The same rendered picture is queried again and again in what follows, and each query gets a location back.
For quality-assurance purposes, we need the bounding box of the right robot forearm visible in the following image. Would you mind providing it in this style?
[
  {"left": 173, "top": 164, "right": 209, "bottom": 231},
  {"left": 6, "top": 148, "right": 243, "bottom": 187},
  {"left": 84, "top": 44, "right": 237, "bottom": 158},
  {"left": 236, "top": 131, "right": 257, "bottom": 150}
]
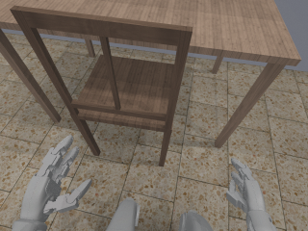
[{"left": 245, "top": 210, "right": 278, "bottom": 231}]

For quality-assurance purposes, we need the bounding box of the robot right hand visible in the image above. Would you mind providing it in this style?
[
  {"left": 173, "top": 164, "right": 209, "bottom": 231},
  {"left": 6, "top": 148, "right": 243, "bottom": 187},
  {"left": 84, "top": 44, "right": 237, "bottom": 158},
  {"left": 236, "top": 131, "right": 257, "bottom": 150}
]
[{"left": 226, "top": 158, "right": 266, "bottom": 213}]

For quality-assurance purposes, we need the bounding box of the left robot forearm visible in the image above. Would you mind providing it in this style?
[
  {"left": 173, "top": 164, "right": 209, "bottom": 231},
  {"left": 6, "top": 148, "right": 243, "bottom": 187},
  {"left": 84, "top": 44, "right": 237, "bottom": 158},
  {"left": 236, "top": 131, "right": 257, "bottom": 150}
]
[{"left": 12, "top": 218, "right": 48, "bottom": 231}]

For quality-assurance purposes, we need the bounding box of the robot left hand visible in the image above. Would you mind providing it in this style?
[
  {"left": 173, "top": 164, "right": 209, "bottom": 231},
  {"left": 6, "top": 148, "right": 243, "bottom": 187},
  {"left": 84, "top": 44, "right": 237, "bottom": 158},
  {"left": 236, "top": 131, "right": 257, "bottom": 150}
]
[{"left": 19, "top": 135, "right": 92, "bottom": 223}]

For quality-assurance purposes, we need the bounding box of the right robot thigh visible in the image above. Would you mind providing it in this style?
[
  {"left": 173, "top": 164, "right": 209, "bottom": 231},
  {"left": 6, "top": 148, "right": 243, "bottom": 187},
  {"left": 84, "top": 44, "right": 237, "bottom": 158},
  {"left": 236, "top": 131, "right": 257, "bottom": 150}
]
[{"left": 178, "top": 212, "right": 214, "bottom": 231}]

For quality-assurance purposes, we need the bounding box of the table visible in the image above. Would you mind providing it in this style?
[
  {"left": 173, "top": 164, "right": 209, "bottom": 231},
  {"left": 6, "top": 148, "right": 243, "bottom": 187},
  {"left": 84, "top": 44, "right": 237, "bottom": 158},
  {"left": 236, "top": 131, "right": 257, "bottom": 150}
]
[{"left": 0, "top": 0, "right": 301, "bottom": 148}]

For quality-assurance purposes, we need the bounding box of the chair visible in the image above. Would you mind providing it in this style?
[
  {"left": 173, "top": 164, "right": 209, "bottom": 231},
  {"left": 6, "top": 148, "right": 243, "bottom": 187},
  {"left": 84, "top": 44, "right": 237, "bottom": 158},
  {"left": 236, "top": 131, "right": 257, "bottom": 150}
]
[{"left": 10, "top": 6, "right": 193, "bottom": 167}]

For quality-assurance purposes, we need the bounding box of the left robot thigh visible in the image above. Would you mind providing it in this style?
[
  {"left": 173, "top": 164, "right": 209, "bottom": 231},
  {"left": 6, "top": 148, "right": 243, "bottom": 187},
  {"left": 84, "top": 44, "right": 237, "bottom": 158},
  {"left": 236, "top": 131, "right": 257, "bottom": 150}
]
[{"left": 106, "top": 199, "right": 141, "bottom": 231}]

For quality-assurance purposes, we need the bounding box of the robot thigh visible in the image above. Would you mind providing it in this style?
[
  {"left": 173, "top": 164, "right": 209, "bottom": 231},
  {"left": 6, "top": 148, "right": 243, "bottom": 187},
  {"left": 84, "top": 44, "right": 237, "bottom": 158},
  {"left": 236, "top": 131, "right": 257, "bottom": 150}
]
[
  {"left": 178, "top": 212, "right": 214, "bottom": 231},
  {"left": 106, "top": 199, "right": 141, "bottom": 231}
]

